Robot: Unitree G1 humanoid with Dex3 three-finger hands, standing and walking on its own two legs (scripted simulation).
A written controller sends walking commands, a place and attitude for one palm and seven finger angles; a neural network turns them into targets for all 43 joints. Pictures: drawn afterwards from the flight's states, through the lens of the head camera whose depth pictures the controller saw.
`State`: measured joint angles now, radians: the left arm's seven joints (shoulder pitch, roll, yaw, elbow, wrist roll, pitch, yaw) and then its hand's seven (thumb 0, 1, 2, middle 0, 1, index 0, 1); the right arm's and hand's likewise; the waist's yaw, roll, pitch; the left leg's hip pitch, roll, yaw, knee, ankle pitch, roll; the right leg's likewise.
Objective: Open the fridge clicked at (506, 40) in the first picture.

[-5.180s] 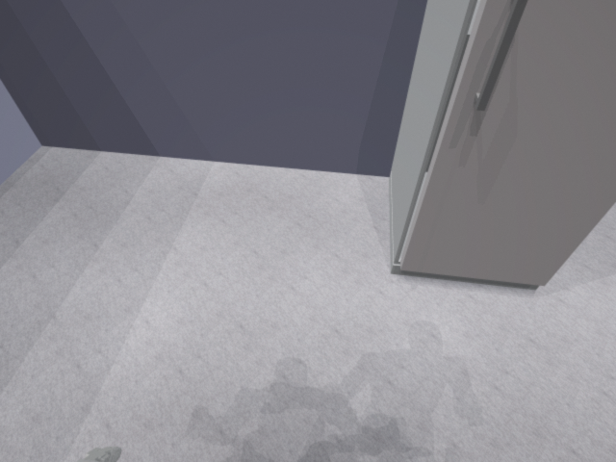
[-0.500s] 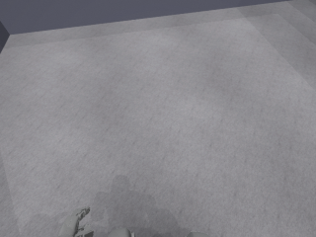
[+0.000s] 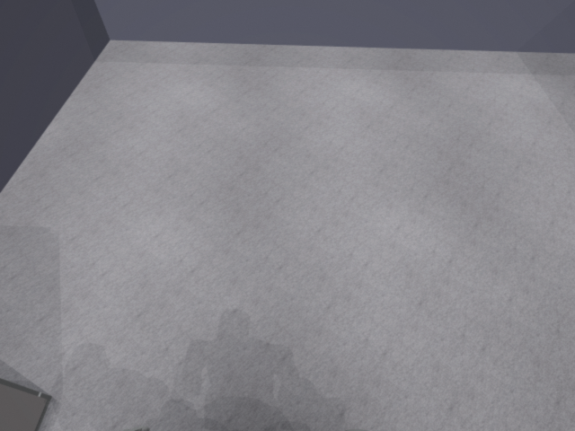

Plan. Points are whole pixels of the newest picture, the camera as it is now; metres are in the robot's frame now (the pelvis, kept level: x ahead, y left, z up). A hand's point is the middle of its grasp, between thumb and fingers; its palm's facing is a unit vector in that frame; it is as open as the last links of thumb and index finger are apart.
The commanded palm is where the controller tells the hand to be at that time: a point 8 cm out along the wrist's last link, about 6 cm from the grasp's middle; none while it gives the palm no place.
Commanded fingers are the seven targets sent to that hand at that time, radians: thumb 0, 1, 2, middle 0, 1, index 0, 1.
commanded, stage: turn to face it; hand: left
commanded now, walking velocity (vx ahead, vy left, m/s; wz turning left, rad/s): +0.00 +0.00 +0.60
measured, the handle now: out of the picture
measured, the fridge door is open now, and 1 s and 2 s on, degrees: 0 0 0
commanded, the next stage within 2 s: none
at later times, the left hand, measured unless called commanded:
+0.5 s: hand out of the picture -0.07 +0.20 -0.19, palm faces +0.40 -0.89 -0.24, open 7.4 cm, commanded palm none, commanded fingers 0.00 0.90 0.90 -0.20 -0.30 -0.20 -0.30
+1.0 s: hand out of the picture -0.07 +0.18 -0.14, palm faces +0.60 -0.74 -0.30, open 7.4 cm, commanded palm none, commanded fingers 0.00 0.90 0.90 -0.20 -0.30 -0.20 -0.30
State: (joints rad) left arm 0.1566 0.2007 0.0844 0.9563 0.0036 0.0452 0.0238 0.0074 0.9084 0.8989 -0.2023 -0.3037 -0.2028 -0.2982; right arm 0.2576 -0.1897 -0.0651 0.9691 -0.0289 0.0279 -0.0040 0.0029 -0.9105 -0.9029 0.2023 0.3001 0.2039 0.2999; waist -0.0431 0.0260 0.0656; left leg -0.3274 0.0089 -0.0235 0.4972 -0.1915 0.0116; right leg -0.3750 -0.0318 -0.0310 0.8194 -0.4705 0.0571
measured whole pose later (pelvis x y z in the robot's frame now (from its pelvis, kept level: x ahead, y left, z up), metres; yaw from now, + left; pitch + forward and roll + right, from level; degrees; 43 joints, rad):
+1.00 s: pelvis -0.04 -0.05 +0.00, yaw +38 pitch -2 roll +2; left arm 0.18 0.18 0.04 0.86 0.02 0.02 0.02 0.00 0.90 0.90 -0.21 -0.30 -0.21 -0.30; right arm 0.22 -0.26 -0.10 0.94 -0.03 0.09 0.03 0.00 -0.91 -0.90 0.20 0.30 0.20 0.30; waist -0.04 0.06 0.06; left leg -0.50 -0.04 -0.03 1.09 -0.41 -0.04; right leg -0.24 -0.08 -0.11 0.57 -0.29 -0.01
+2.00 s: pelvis -0.05 -0.08 +0.00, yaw +75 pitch -1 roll +2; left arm 0.22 0.17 0.03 0.89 0.03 0.01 0.02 0.01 0.90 0.90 -0.21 -0.30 -0.21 -0.30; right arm 0.21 -0.27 -0.10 0.96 -0.02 0.09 0.03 0.00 -0.91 -0.90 0.20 0.30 0.20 0.30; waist -0.02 0.03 0.07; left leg -0.46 0.03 0.00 1.07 -0.39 -0.07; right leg -0.20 -0.11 -0.19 0.51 -0.29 -0.02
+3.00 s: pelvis -0.09 +0.00 +0.00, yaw +89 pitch -1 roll +0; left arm 0.49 0.08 0.02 1.16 0.03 -0.06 0.02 0.01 0.91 0.90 -0.21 -0.30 -0.21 -0.30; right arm 0.25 -0.18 -0.07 1.07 -0.02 0.02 0.03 0.01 -0.91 -0.90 0.19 0.30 0.20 0.30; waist 0.03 0.01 0.04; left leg -0.49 0.09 0.08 0.75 -0.23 0.00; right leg 0.02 -0.05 -0.15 0.33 -0.33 0.01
